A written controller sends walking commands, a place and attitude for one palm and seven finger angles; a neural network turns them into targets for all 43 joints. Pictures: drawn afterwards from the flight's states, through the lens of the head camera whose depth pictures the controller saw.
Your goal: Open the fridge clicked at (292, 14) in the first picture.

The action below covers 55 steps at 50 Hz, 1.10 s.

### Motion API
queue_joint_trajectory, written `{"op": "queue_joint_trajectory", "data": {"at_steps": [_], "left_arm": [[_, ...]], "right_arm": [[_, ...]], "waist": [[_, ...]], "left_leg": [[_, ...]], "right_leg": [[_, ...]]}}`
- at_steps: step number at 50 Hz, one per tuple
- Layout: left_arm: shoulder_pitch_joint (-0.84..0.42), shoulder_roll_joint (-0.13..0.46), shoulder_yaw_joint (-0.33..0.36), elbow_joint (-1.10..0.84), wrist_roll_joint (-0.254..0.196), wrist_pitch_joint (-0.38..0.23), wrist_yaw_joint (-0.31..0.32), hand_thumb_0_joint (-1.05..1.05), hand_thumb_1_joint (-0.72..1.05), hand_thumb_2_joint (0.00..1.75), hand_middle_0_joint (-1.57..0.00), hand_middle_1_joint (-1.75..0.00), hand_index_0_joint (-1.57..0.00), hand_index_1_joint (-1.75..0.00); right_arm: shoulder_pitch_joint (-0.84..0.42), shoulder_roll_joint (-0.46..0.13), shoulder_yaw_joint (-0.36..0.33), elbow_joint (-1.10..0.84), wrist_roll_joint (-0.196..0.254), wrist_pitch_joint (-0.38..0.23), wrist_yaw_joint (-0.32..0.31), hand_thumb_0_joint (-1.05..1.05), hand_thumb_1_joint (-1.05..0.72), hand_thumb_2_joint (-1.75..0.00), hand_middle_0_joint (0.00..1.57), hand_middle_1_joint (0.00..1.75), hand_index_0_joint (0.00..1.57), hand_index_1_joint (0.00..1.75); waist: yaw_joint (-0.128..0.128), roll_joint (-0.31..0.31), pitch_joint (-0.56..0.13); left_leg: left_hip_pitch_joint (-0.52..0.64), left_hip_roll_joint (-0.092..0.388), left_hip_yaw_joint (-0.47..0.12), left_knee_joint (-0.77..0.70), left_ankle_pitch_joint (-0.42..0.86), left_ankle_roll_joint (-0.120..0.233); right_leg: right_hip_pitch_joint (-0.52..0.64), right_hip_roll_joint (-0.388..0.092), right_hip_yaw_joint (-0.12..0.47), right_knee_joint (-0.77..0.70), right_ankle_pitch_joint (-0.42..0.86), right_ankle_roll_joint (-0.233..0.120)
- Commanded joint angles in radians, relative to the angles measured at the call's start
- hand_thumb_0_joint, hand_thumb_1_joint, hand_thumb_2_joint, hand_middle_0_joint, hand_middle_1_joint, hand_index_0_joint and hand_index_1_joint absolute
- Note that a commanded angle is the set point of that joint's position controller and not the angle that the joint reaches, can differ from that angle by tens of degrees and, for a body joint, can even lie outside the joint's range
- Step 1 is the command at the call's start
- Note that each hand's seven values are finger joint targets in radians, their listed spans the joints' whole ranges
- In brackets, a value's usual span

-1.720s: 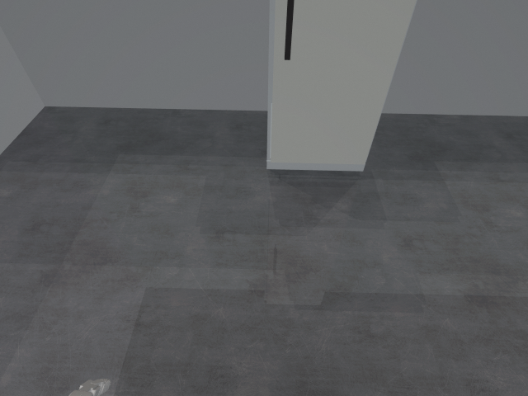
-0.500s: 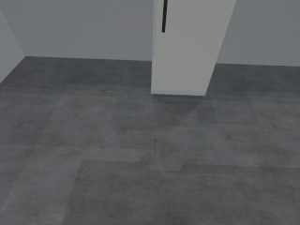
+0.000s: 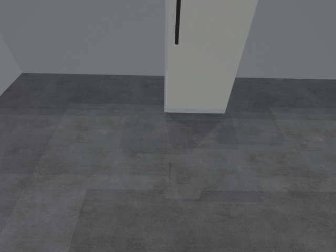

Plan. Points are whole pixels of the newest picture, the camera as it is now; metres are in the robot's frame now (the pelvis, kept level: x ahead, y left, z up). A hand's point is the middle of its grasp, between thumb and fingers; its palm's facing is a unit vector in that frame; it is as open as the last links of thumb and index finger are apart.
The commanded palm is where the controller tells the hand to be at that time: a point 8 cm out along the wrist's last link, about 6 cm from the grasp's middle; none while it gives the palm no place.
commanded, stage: walk to a spot facing it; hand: left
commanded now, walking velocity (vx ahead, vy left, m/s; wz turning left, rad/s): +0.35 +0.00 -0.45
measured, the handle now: (177, 14) +1.35 +0.04 +0.08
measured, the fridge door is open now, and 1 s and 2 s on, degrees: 0 0 0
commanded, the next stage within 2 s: turn to face it in 1.36 s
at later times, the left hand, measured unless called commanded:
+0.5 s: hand out of the picture +0.06 +0.17 -0.17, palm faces -0.06 -0.99 -0.14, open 7.4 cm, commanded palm none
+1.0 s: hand (146, 146) +0.53 +0.12 -0.16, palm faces -0.41 -0.90 -0.17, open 7.4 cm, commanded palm none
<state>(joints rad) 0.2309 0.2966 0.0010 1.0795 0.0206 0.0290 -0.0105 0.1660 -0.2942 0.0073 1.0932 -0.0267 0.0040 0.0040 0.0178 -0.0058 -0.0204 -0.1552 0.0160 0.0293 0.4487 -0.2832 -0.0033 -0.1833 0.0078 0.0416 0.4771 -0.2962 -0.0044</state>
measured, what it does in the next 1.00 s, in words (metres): walks ahead, turning right: left foot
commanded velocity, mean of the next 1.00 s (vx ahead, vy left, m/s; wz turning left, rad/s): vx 0.35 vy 0.00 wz -0.38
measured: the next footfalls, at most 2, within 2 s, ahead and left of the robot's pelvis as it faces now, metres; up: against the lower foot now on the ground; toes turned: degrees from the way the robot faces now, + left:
left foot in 0.54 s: +0.35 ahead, +0.09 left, +0.00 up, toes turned -4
right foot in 1.16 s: +0.50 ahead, -0.21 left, +0.00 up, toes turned -37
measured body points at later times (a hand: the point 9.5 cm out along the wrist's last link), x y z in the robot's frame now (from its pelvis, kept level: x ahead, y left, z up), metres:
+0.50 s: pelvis +0.17 +0.00 -0.01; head +0.20 +0.01 +0.44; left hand +0.07 +0.22 -0.16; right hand +0.26 -0.24 -0.14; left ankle +0.30 +0.10 -0.72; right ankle -0.01 -0.12 -0.74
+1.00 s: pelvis +0.36 +0.00 +0.00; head +0.38 +0.00 +0.45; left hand +0.56 +0.17 -0.15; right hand +0.20 -0.18 -0.14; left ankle +0.31 +0.10 -0.74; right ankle +0.41 -0.18 -0.68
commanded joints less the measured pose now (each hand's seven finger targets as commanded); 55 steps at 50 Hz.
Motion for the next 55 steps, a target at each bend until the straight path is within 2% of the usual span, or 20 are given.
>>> {"op": "queue_joint_trajectory", "data": {"at_steps": [1, 4, 6, 7, 8, 9, 10, 12, 14, 23, 24, 26, 27, 28, 29, 31, 35, 43, 51, 55], "left_arm": [[0.028, 0.106, 0.041, -0.086, 0.005, -0.024, -0.012, 0.00, 0.90, 0.90, -0.20, -0.30, -0.20, -0.30], [0.040, 0.051, 0.043, -0.110, 0.001, -0.043, -0.019, 0.00, 0.90, 0.90, -0.20, -0.30, -0.20, -0.30], [0.086, 0.034, 0.050, -0.106, 0.002, -0.056, -0.019, 0.00, 0.90, 0.90, -0.20, -0.30, -0.20, -0.30], [0.167, 0.042, 0.058, -0.078, 0.004, -0.063, -0.016, 0.00, 0.90, 0.90, -0.20, -0.30, -0.20, -0.30], [0.293, 0.113, 0.078, -0.037, 0.010, -0.074, -0.004, 0.00, 0.90, 0.90, -0.20, -0.30, -0.20, -0.30], [0.416, 0.170, 0.088, 0.003, 0.001, -0.080, 0.012, 0.00, 0.90, 0.90, -0.20, -0.30, -0.20, -0.30], [0.462, 0.143, 0.083, 0.021, -0.001, -0.087, 0.028, 0.00, 0.90, 0.90, -0.20, -0.30, -0.20, -0.30], [0.429, 0.087, 0.072, 0.014, 0.006, -0.088, 0.038, 0.00, 0.90, 0.90, -0.20, -0.30, -0.20, -0.30], [0.347, 0.062, 0.067, -0.010, 0.010, -0.093, 0.040, 0.00, 0.90, 0.90, -0.20, -0.30, -0.20, -0.30], [0.255, 0.043, 0.069, -0.005, 0.005, -0.103, 0.042, 0.00, 0.90, 0.90, -0.20, -0.30, -0.20, -0.30], [0.232, 0.057, 0.075, -0.003, 0.004, -0.104, 0.041, 0.00, 0.90, 0.90, -0.20, -0.30, -0.20, -0.30], [0.255, 0.016, 0.080, -0.007, -0.004, -0.103, 0.037, 0.00, 0.90, 0.90, -0.20, -0.30, -0.20, -0.30], [0.342, -0.047, 0.079, -0.013, -0.017, -0.094, 0.024, 0.00, 0.90, 0.90, -0.20, -0.30, -0.20, -0.30], [0.336, -0.067, 0.068, -0.036, -0.012, -0.096, 0.024, 0.00, 0.90, 0.90, -0.20, -0.30, -0.20, -0.30], [0.282, -0.055, 0.065, -0.051, -0.006, -0.091, 0.024, 0.00, 0.90, 0.90, -0.20, -0.30, -0.20, -0.30], [0.182, -0.068, 0.073, -0.055, 0.007, -0.077, 0.008, 0.00, 0.90, 0.90, -0.20, -0.30, -0.20, -0.30], [0.209, -0.106, 0.076, -0.059, 0.016, -0.031, -0.008, 0.00, 0.90, 0.90, -0.20, -0.30, -0.20, -0.30], [-0.035, -0.082, 0.085, -0.165, 0.020, -0.010, -0.031, 0.00, 0.90, 0.90, -0.20, -0.30, -0.20, -0.30], [-0.252, -0.102, 0.061, -0.227, 0.011, -0.031, -0.037, 0.00, 0.90, 0.90, -0.20, -0.30, -0.20, -0.30], [-0.092, -0.066, 0.072, -0.181, 0.014, -0.052, -0.027, 0.00, 0.90, 0.90, -0.20, -0.30, -0.20, -0.30]], "right_arm": [[0.057, -0.176, -0.058, -0.062, 0.004, -0.021, -0.014, 0.00, -0.90, -0.90, 0.20, 0.30, 0.20, 0.30], [0.109, -0.185, -0.077, -0.064, 0.010, -0.039, -0.017, 0.00, -0.90, -0.90, 0.20, 0.30, 0.20, 0.30], [0.108, -0.155, -0.076, -0.067, 0.009, -0.046, -0.019, 0.00, -0.90, -0.90, 0.20, 0.30, 0.20, 0.30], [0.083, -0.127, -0.072, -0.076, 0.009, -0.047, -0.018, 0.00, -0.90, -0.90, 0.20, 0.30, 0.20, 0.30], [0.028, -0.064, -0.061, -0.115, 0.015, -0.054, -0.014, 0.00, -0.90, -0.90, 0.20, 0.30, 0.20, 0.30], [-0.084, -0.025, -0.048, -0.175, 0.011, -0.063, -0.008, 0.00, -0.90, -0.90, 0.20, 0.30, 0.20, 0.30], [-0.132, -0.044, -0.048, -0.188, 0.005, -0.071, -0.012, 0.00, -0.90, -0.90, 0.20, 0.30, 0.20, 0.30], [-0.132, -0.019, -0.054, -0.183, 0.006, -0.074, -0.010, 0.00, -0.90, -0.90, 0.20, 0.30, 0.20, 0.30], [-0.118, 0.007, -0.059, -0.171, 0.007, -0.062, 0.002, 0.00, -0.90, -0.90, 0.20, 0.30, 0.20, 0.30], [-0.082, 0.051, -0.065, -0.191, 0.023, -0.061, 0.025, 0.00, -0.90, -0.90, 0.20, 0.30, 0.20, 0.30], [0.003, 0.036, -0.071, -0.167, 0.020, -0.067, 0.017, 0.00, -0.90, -0.90, 0.20, 0.30, 0.20, 0.30], [0.279, -0.051, -0.094, -0.085, 0.008, -0.075, -0.009, 0.00, -0.90, -0.90, 0.20, 0.30, 0.20, 0.30], [0.373, -0.159, -0.121, -0.065, -0.009, -0.079, -0.017, 0.00, -0.90, -0.90, 0.20, 0.30, 0.20, 0.30], [0.369, -0.179, -0.114, -0.071, 0.002, -0.071, -0.017, 0.00, -0.90, -0.90, 0.20, 0.30, 0.20, 0.30], [0.262, -0.143, -0.109, -0.099, 0.006, -0.066, -0.019, 0.00, -0.90, -0.90, 0.20, 0.30, 0.20, 0.30], [0.128, -0.012, -0.077, -0.119, 0.003, -0.079, -0.022, 0.00, -0.90, -0.90, 0.20, 0.30, 0.20, 0.30], [0.119, 0.048, -0.065, -0.097, 0.005, -0.104, -0.026, 0.00, -0.90, -0.90, 0.20, 0.30, 0.20, 0.30], [0.236, 0.020, -0.077, -0.065, 0.008, -0.114, -0.030, 0.00, -0.90, -0.90, 0.20, 0.30, 0.20, 0.30], [0.377, 0.007, -0.069, -0.005, -0.005, -0.095, -0.030, 0.00, -0.90, -0.90, 0.20, 0.30, 0.20, 0.30], [0.350, -0.030, -0.076, -0.014, -0.001, -0.086, -0.028, 0.00, -0.90, -0.90, 0.20, 0.30, 0.20, 0.30]], "waist": [[-0.020, 0.063, 0.156], [-0.025, 0.164, 0.124], [0.000, 0.155, 0.112], [0.038, 0.069, 0.088], [0.086, -0.196, 0.062], [0.129, -0.350, 0.092], [0.144, -0.274, 0.108], [0.107, -0.084, 0.106], [0.056, -0.022, 0.123], [-0.020, -0.148, 0.131], [-0.063, -0.126, 0.088], [-0.159, 0.004, -0.084], [-0.151, 0.299, -0.208], [-0.121, 0.351, -0.207], [-0.096, 0.231, -0.081], [-0.043, 0.116, 0.092], [0.024, 0.098, 0.091], [-0.020, 0.049, 0.135], [-0.096, 0.115, 0.156], [-0.014, 0.141, 0.043]], "left_leg": [[-0.040, 0.186, -0.184, -0.138, -0.356, 0.085], [0.063, 0.289, -0.234, -0.145, -0.186, 0.143], [0.020, 0.267, -0.150, -0.019, 0.006, 0.127], [-0.096, 0.202, -0.058, 0.136, 0.046, 0.079], [-0.359, 0.087, 0.093, 0.427, -0.019, 0.012], [-0.589, 0.013, 0.107, 0.611, -0.313, -0.017], [-0.655, 0.044, 0.017, 0.697, -0.300, -0.014], [-0.696, 0.086, 0.002, 0.734, -0.224, -0.016], [-0.627, 0.102, 0.014, 0.668, -0.168, -0.027], [-0.205, 0.030, 0.094, 0.257, 0.105, -0.007], [-0.099, 0.011, 0.103, 0.202, 0.135, 0.000], [0.259, 0.081, 0.008, 0.117, 0.150, 0.016], [0.428, 0.362, -0.358, 0.013, 0.083, 0.090], [0.358, 0.478, -0.583, -0.176, -0.040, 0.132], [0.199, 0.487, -0.570, -0.241, -0.218, 0.163], [-0.034, 0.398, -0.350, -0.262, -0.176, 0.124], [-0.145, 0.319, -0.061, -0.265, 0.029, 0.106], [0.060, 0.323, 0.050, -0.306, 0.109, 0.139], [0.235, 0.328, 0.193, -0.212, 0.470, 0.120], [0.256, 0.328, 0.272, 0.067, 0.919, 0.085]], "right_leg": [[-0.226, -0.015, 0.067, 0.029, -0.224, -0.044], [-0.281, 0.011, -0.055, 0.173, -0.122, -0.025], [-0.183, -0.004, -0.064, 0.104, -0.097, -0.028], [-0.020, -0.026, 0.004, 0.017, -0.013, -0.057], [0.208, -0.193, 0.287, -0.102, 0.098, -0.128], [0.314, -0.344, 0.547, -0.189, 0.346, -0.217], [0.356, -0.349, 0.564, -0.154, 0.566, -0.257], [0.376, -0.323, 0.451, -0.115, 0.606, -0.263], [0.255, -0.285, 0.362, -0.162, 0.435, -0.232], [0.001, -0.169, 0.163, -0.204, 0.464, -0.131], [0.002, -0.159, 0.139, -0.123, 0.525, -0.123], [-0.087, -0.089, 0.108, 0.247, 0.439, -0.084], [-0.266, 0.046, -0.017, 0.592, -0.088, -0.042], [-0.359, 0.059, 0.031, 0.818, -0.266, -0.046], [-0.391, -0.021, 0.050, 0.894, -0.205, -0.051], [-0.425, -0.091, 0.019, 0.902, -0.042, -0.036], [-0.364, -0.117, -0.011, 0.812, 0.045, -0.014], [-0.580, -0.156, -0.045, 0.593, 0.191, 0.026], [-0.499, -0.096, -0.175, 0.239, 0.118, -0.013], [-0.220, 0.004, -0.245, 0.124, 0.024, -0.076]]}}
